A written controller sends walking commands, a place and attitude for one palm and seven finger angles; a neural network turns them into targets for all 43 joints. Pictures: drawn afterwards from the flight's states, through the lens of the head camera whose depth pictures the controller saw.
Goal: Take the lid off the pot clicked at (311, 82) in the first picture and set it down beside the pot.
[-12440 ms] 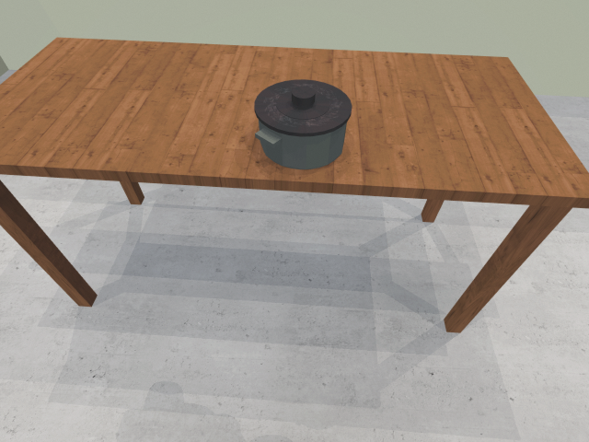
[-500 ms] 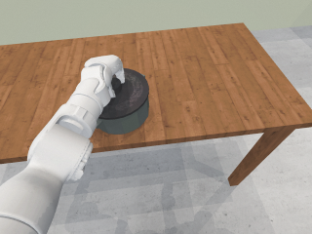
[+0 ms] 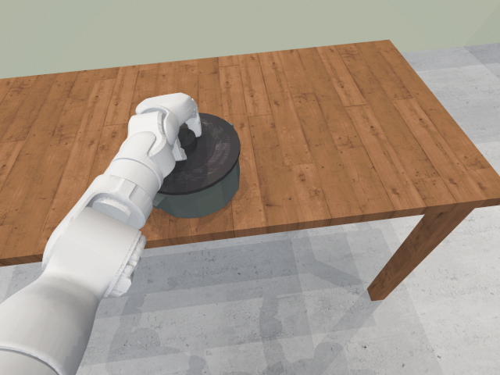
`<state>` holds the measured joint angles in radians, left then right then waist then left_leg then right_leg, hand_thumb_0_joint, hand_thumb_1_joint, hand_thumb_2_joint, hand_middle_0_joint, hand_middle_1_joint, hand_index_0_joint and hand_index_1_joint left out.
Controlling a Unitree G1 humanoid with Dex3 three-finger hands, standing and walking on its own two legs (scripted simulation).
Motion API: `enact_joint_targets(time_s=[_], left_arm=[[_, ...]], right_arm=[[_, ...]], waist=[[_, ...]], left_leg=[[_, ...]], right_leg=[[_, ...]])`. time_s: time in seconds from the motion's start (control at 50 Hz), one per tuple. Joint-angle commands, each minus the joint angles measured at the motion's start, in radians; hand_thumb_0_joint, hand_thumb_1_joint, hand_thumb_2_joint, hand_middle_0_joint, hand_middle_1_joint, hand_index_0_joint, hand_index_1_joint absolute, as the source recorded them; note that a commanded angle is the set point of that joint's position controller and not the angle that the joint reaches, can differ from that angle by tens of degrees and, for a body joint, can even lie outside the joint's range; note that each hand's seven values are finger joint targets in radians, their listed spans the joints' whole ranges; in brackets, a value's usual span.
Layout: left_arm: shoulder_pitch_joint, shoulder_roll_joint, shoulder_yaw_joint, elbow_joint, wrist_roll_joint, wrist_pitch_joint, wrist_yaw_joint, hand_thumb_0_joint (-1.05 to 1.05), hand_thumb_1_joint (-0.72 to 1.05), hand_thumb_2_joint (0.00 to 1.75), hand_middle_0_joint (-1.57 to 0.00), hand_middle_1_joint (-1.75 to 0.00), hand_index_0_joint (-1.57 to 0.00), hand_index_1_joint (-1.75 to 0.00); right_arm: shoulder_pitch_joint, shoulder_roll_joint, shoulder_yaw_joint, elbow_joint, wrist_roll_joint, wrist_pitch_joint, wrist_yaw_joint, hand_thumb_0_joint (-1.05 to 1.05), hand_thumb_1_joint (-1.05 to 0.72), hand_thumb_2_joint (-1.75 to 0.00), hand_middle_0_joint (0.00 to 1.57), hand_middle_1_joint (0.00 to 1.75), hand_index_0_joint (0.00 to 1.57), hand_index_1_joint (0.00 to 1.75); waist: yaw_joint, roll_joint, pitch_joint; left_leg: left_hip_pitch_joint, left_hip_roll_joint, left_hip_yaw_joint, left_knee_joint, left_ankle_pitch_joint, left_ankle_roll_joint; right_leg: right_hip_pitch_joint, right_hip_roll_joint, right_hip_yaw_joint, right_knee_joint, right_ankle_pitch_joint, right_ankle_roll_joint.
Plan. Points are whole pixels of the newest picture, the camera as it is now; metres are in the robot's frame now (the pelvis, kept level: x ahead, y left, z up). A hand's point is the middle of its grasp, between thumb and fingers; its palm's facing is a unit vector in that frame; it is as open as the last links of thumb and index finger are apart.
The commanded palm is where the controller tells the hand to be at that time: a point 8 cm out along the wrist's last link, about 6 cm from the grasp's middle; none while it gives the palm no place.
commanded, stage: lift the lid straight up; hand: left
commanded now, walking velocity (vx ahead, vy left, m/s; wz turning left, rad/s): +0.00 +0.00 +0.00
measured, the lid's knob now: (183, 141) +0.51 +0.09 +0.09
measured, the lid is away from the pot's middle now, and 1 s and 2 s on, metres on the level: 0.00 0.01 0.01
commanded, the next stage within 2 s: move the lid sideways beside the pot in 1.82 s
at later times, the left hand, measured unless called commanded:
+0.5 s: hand (166, 126) +0.48 +0.10 +0.15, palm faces -0.34 -0.10 -0.94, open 8.2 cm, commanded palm +0.49 +0.10 +0.22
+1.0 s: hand (160, 102) +0.48 +0.10 +0.19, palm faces -0.31 -0.09 -0.95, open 8.2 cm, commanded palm +0.49 +0.10 +0.27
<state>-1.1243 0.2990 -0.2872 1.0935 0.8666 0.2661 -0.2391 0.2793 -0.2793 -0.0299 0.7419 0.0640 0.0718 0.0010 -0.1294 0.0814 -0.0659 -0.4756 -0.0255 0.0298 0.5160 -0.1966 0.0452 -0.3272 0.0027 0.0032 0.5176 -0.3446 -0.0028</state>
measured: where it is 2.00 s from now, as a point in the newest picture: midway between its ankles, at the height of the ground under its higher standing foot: outside the picture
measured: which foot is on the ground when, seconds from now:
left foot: down 0.00-1.00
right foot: down 0.00-1.00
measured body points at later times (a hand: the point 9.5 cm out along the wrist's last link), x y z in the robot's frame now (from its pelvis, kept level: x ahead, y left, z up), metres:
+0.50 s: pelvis +0.00 +0.00 +0.00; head +0.04 -0.03 +0.45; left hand +0.49 +0.10 +0.20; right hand +0.07 -0.27 -0.14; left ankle +0.03 +0.09 -0.73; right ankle -0.06 -0.12 -0.73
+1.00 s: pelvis -0.01 +0.00 +0.00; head +0.03 -0.03 +0.45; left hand +0.50 +0.10 +0.24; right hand +0.05 -0.26 -0.14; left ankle +0.03 +0.09 -0.73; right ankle -0.06 -0.12 -0.73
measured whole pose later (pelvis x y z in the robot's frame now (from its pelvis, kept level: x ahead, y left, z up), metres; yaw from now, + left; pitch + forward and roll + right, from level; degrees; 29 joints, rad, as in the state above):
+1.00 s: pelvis -0.01 +0.00 +0.00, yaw +1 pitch +7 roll +0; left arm -1.30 0.33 -0.29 1.10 0.88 0.33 -0.37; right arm 0.28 -0.29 -0.02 0.75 0.06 0.02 0.01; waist -0.12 0.08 -0.05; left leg -0.43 -0.04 0.02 0.47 -0.17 0.05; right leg -0.28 -0.01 -0.01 0.49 -0.33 0.00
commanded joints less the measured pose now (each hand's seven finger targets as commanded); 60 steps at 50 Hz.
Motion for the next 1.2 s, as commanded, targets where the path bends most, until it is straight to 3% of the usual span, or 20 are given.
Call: enact_joint_targets(time_s=[0.0,0.06,0.14,0.18,0.3,0.34,0.46,0.5,0.66,0.72,0.78,0.82,0.84,0.86,0.9,0.96,1.04,1.06,1.12,1.18], left_arm=[[-0.682,0.253,0.071,-0.281,0.026,-0.003,0.061,0.00,0.61,0.97,-0.95,-1.15,-0.78,-1.07],[-0.653,0.292,0.101,-0.250,0.031,0.006,0.058,0.00,0.61,0.97,-0.95,-1.15,-0.78,-1.07],[-0.684,0.190,0.020,-0.286,0.021,0.008,0.039,0.00,0.61,0.97,-0.95,-1.15,-0.78,-1.07],[-0.670,0.242,0.064,-0.248,0.022,0.020,0.034,0.00,0.61,0.97,-0.95,-1.15,-0.78,-1.07],[-0.699,0.238,0.047,-0.269,0.027,0.017,0.008,0.00,0.61,0.97,-0.95,-1.15,-0.78,-1.07],[-0.665,0.233,0.054,-0.227,0.020,0.028,0.000,0.00,0.61,0.97,-0.95,-1.15,-0.78,-1.07],[-0.766,0.302,0.081,-0.285,0.033,0.022,-0.012,0.00,0.61,0.97,-0.95,-1.15,-0.78,-1.07],[-0.753,0.239,0.035,-0.253,0.033,0.035,-0.018,0.00,0.61,0.97,-0.95,-1.15,-0.78,-1.07],[-0.805,0.288,0.067,-0.258,0.038,0.032,-0.040,0.00,0.61,0.97,-0.95,-1.15,-0.78,-1.07],[-0.803,0.230,0.025,-0.200,0.037,0.053,-0.047,0.00,0.61,0.97,-0.95,-1.15,-0.78,-1.07],[-0.860,0.316,0.082,-0.264,0.039,0.036,-0.052,0.00,0.61,0.97,-0.95,-1.15,-0.78,-1.07],[-0.859,0.249,0.029,-0.258,0.046,0.041,-0.060,0.00,0.61,0.97,-0.95,-1.15,-0.78,-1.07],[-0.828,0.245,0.039,-0.248,0.040,0.036,-0.065,0.00,0.61,0.97,-0.95,-1.15,-0.78,-1.07],[-0.832,0.304,0.081,-0.240,0.051,0.042,-0.064,0.00,0.61,0.97,-0.95,-1.15,-0.78,-1.07],[-0.841,0.238,0.030,-0.213,0.044,0.056,-0.067,0.00,0.61,0.97,-0.95,-1.15,-0.78,-1.07],[-0.858,0.284,0.062,-0.224,0.045,0.059,-0.075,0.00,0.61,0.97,-0.95,-1.15,-0.78,-1.07],[-0.895,0.241,0.029,-0.226,0.040,0.063,-0.087,0.00,0.61,0.97,-0.95,-1.15,-0.78,-1.07],[-0.909,0.291,0.064,-0.230,0.047,0.064,-0.087,0.00,0.61,0.97,-0.95,-1.15,-0.78,-1.07],[-0.931,0.224,0.008,-0.201,0.046,0.078,-0.093,0.00,0.61,0.97,-0.95,-1.15,-0.78,-1.07],[-0.954,0.281,0.046,-0.199,0.053,0.078,-0.099,0.00,0.61,0.97,-0.95,-1.15,-0.78,-1.07]], right_arm=[[0.024,-0.127,-0.037,-0.095,0.001,-0.037,-0.009,0.00,-0.90,-0.90,0.20,0.30,0.20,0.30],[0.020,-0.130,-0.034,-0.091,-0.001,-0.040,-0.009,0.00,-0.90,-0.90,0.20,0.30,0.20,0.30],[0.007,-0.119,-0.036,-0.102,0.005,-0.048,-0.004,0.00,-0.90,-0.90,0.20,0.30,0.20,0.30],[0.016,-0.129,-0.037,-0.091,0.002,-0.047,-0.003,0.00,-0.90,-0.90,0.20,0.30,0.20,0.30],[0.002,-0.127,-0.033,-0.097,0.003,-0.050,-0.002,0.00,-0.90,-0.90,0.20,0.30,0.20,0.30],[0.007,-0.131,-0.032,-0.095,0.003,-0.043,-0.003,0.00,-0.90,-0.90,0.20,0.30,0.20,0.30],[0.000,-0.134,-0.025,-0.102,0.002,-0.054,-0.008,0.00,-0.90,-0.90,0.20,0.30,0.20,0.30],[0.006,-0.130,-0.028,-0.096,0.004,-0.056,-0.008,0.00,-0.90,-0.90,0.20,0.30,0.20,0.30],[0.007,-0.136,-0.027,-0.101,0.000,-0.071,-0.007,0.00,-0.90,-0.90,0.20,0.30,0.20,0.30],[0.015,-0.138,-0.027,-0.087,0.004,-0.071,-0.006,0.00,-0.90,-0.90,0.20,0.30,0.20,0.30],[0.008,-0.139,-0.024,-0.101,-0.003,-0.084,-0.008,0.00,-0.90,-0.90,0.20,0.30,0.20,0.30],[0.011,-0.133,-0.029,-0.096,0.000,-0.086,-0.006,0.00,-0.90,-0.90,0.20,0.30,0.20,0.30],[0.019,-0.131,-0.030,-0.101,-0.004,-0.086,-0.006,0.00,-0.90,-0.90,0.20,0.30,0.20,0.30],[0.013,-0.139,-0.028,-0.097,-0.003,-0.083,-0.003,0.00,-0.90,-0.90,0.20,0.30,0.20,0.30],[0.010,-0.134,-0.028,-0.095,0.000,-0.083,-0.001,0.00,-0.90,-0.90,0.20,0.30,0.20,0.30],[0.003,-0.139,-0.024,-0.101,-0.004,-0.084,-0.001,0.00,-0.90,-0.90,0.20,0.30,0.20,0.30],[0.005,-0.135,-0.023,-0.105,-0.004,-0.091,-0.004,0.00,-0.90,-0.90,0.20,0.30,0.20,0.30],[0.005,-0.138,-0.022,-0.099,-0.005,-0.093,-0.004,0.00,-0.90,-0.90,0.20,0.30,0.20,0.30],[0.004,-0.136,-0.020,-0.093,0.001,-0.096,-0.006,0.00,-0.90,-0.90,0.20,0.30,0.20,0.30],[0.003,-0.139,-0.018,-0.094,-0.004,-0.102,-0.009,0.00,-0.90,-0.90,0.20,0.30,0.20,0.30]], waist=[[-0.012,-0.093,-0.483],[-0.004,-0.103,-0.458],[-0.016,-0.082,-0.468],[-0.011,-0.109,-0.461],[-0.009,-0.102,-0.459],[-0.008,-0.149,-0.422],[-0.005,-0.106,-0.458],[-0.013,-0.109,-0.432],[-0.006,-0.102,-0.469],[-0.016,-0.128,-0.410],[-0.003,-0.091,-0.487],[-0.011,-0.093,-0.469],[-0.003,-0.107,-0.469],[0.003,-0.115,-0.465],[-0.008,-0.108,-0.429],[0.001,-0.119,-0.454],[-0.006,-0.112,-0.451],[-0.002,-0.126,-0.454],[-0.015,-0.120,-0.431],[-0.009,-0.130,-0.458]], left_leg=[[0.476,-0.018,-0.053,0.024,0.316,0.049],[0.448,-0.021,-0.047,0.027,0.314,0.051],[0.489,-0.022,-0.057,0.029,0.350,0.049],[0.484,-0.023,-0.059,0.024,0.323,0.048],[0.489,-0.029,-0.061,0.021,0.328,0.048],[0.447,-0.027,-0.056,0.011,0.298,0.050],[0.470,-0.032,-0.064,0.007,0.301,0.050],[0.476,-0.030,-0.063,0.002,0.283,0.047],[0.489,-0.034,-0.070,0.002,0.307,0.049],[0.473,-0.031,-0.077,-0.012,0.264,0.045],[0.498,-0.038,-0.077,-0.010,0.294,0.047],[0.522,-0.033,-0.081,-0.006,0.315,0.045],[0.508,-0.035,-0.082,-0.003,0.333,0.049],[0.503,-0.032,-0.083,-0.008,0.319,0.045],[0.495,-0.036,-0.080,-0.015,0.292,0.044],[0.490,-0.037,-0.082,-0.018,0.298,0.045],[0.497,-0.038,-0.088,-0.021,0.288,0.046],[0.495,-0.038,-0.088,-0.022,0.273,0.045],[0.497,-0.038,-0.087,-0.027,0.253,0.044],[0.496,-0.041,-0.085,-0.024,0.271,0.046]], right_leg=[[-0.046,0.049,-0.028,-0.051,0.509,-0.024],[-0.029,0.044,-0.022,-0.053,0.536,-0.025],[-0.061,0.045,-0.033,-0.051,0.523,-0.027],[-0.052,0.048,-0.032,-0.053,0.508,-0.025],[-0.044,0.046,-0.030,-0.056,0.526,-0.026],[-0.040,0.041,-0.032,-0.066,0.511,-0.026],[-0.012,0.040,-0.024,-0.062,0.535,-0.027],[-0.045,0.044,-0.033,-0.070,0.495,-0.025],[-0.016,0.043,-0.025,-0.071,0.521,-0.028],[-0.063,0.050,-0.040,-0.079,0.453,-0.027],[-0.008,0.042,-0.024,-0.073,0.504,-0.030],[-0.044,0.048,-0.033,-0.073,0.493,-0.030],[-0.031,0.045,-0.035,-0.077,0.506,-0.032],[-0.021,0.046,-0.032,-0.075,0.500,-0.031],[-0.051,0.048,-0.037,-0.081,0.470,-0.031],[-0.019,0.044,-0.030,-0.080,0.489,-0.032],[-0.039,0.043,-0.033,-0.087,0.463,-0.034],[-0.022,0.044,-0.030,-0.085,0.469,-0.030],[-0.057,0.046,-0.035,-0.089,0.434,-0.030],[-0.023,0.043,-0.025,-0.085,0.474,-0.029]])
